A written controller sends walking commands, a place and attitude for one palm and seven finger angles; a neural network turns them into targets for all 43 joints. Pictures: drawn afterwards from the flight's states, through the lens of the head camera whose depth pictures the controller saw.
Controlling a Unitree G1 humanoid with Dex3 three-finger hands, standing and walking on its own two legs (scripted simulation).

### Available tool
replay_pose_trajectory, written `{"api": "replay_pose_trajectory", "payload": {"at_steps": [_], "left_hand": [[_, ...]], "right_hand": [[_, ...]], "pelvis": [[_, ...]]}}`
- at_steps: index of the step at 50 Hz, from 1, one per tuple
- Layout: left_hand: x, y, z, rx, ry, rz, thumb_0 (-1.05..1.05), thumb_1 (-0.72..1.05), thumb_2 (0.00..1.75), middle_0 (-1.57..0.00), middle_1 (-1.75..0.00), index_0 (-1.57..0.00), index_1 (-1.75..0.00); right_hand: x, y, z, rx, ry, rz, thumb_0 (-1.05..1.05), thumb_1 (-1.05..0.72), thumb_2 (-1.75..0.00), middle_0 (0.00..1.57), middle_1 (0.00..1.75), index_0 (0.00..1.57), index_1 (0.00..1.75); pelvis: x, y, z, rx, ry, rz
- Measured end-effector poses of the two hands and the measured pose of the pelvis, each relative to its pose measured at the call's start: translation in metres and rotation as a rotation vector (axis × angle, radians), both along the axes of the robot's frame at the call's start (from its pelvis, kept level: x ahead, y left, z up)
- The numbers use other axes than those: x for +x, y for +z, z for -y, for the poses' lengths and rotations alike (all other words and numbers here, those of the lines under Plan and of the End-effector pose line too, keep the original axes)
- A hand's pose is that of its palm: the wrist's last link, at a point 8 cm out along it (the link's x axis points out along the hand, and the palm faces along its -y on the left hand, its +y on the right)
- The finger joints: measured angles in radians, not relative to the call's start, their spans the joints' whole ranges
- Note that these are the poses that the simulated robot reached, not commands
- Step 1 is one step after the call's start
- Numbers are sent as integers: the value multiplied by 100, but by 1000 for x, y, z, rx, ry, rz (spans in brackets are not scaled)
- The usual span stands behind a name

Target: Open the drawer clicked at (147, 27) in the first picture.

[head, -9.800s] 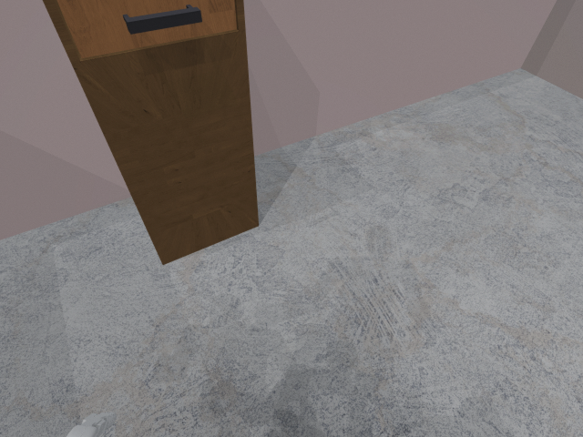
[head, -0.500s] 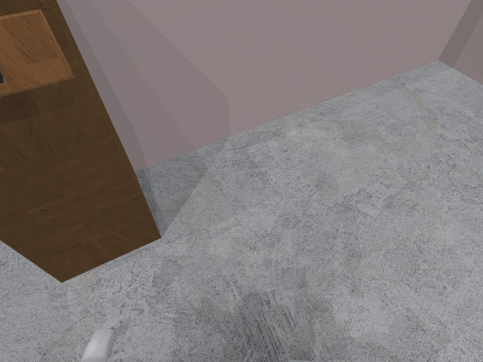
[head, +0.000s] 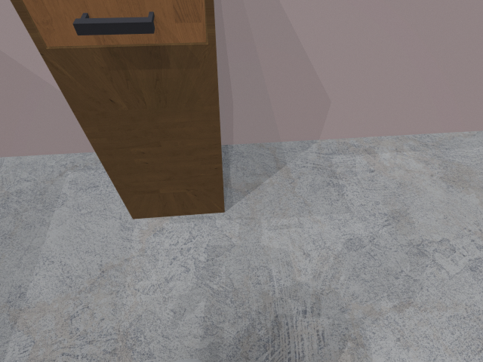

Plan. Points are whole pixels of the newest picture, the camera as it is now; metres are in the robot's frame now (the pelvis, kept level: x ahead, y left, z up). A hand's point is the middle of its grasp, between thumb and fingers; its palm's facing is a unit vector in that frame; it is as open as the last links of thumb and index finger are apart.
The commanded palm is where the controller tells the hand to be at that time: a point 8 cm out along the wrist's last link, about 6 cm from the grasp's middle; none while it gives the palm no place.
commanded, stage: turn to face it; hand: left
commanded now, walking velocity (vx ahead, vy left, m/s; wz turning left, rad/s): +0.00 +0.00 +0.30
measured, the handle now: (117, 21) +0.75 +0.34 +0.16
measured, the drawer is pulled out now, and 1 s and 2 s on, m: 0.00 0.00 0.00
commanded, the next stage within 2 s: take the last steps up to it in 0.22 s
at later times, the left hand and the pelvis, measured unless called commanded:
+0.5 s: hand out of the picture +0.05 +0.20 -0.15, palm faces +0.14 -0.96 -0.25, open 7.4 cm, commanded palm none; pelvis +0.00 -0.01 +0.00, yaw +6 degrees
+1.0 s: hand out of the picture -0.05 +0.15 -0.17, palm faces +0.35 -0.93 -0.12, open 7.4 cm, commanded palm none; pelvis +0.11 +0.06 -0.01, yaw +12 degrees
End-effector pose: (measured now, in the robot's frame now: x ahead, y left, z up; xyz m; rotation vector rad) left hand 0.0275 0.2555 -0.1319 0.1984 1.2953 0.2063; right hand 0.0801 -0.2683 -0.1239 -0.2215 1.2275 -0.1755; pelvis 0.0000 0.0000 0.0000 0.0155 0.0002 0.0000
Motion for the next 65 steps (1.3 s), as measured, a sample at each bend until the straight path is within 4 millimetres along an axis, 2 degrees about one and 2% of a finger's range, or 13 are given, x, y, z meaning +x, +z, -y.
{"api": "replay_pose_trajectory", "payload": {"at_steps": [3,6,15,24,28,32,40,44,48,51,54,60,65], "left_hand": [[-21,-16,-22,-6,56,-52,1,90,89,-21,-30,-20,-29],[-30,-14,-32,-8,86,-79,1,91,89,-20,-29,-20,-29],[-9,5,-31,-16,104,32,1,91,89,-20,-29,-19,-29],[11,13,8,4,66,128,1,91,89,-20,-29,-19,-29],[-10,17,30,-4,120,123,1,91,89,-20,-29,-20,-29],[-47,20,49,-30,178,11,1,91,89,-20,-29,-20,-29],[-96,18,75,-106,299,-186,1,91,89,-20,-29,-20,-29],[-106,15,77,-153,351,-267,1,91,89,-20,-29,-20,-29],[-102,4,65,-201,388,-341,1,91,89,-20,-29,-20,-29],[-86,-11,44,-225,378,-379,1,91,89,-20,-29,-20,-29],[-44,-15,11,-204,330,-334,1,91,89,-20,-29,-20,-29],[86,-9,-58,-112,230,-71,1,91,89,-20,-29,-19,-29],[185,5,-86,-63,181,114,1,91,89,-20,-29,-19,-29]], "right_hand": [[26,3,-20,-21,57,68,0,-91,-89,20,30,20,30],[37,13,-38,-25,93,100,0,-91,-89,20,30,20,30],[27,12,-67,37,119,85,0,-91,-89,21,30,20,30],[-17,-23,-39,99,66,-15,0,-91,-89,21,30,20,30],[-30,-28,-24,107,76,-100,0,-91,-89,21,30,20,30],[-24,-18,-15,108,72,-122,0,-91,-89,20,30,20,30],[12,-11,-29,90,116,-174,0,-91,-89,20,30,20,30],[57,-12,-59,91,172,-155,1,-91,-89,20,30,19,30],[120,-13,-99,82,229,-69,1,-92,-89,20,30,20,30],[161,-16,-128,71,244,33,0,-92,-89,20,30,20,30],[178,-9,-147,77,216,81,0,-92,-89,20,30,20,30],[185,7,-145,37,141,84,-3,-96,-89,21,30,20,30],[168,0,-144,48,108,-39,-2,-94,-89,20,30,20,30]], "pelvis": [[0,-9,-13,-7,22,-3],[0,-2,-20,-19,32,6],[-2,10,-24,-24,83,22],[-1,-1,3,10,105,25],[7,3,12,6,139,38],[21,15,15,22,142,35],[54,17,1,2,191,16],[75,13,-18,-11,205,4],[101,2,-44,-24,209,-5],[119,-10,-66,-21,200,1],[135,-5,-80,-18,174,17],[169,10,-95,-10,167,24],[199,12,-98,1,170,25]]}}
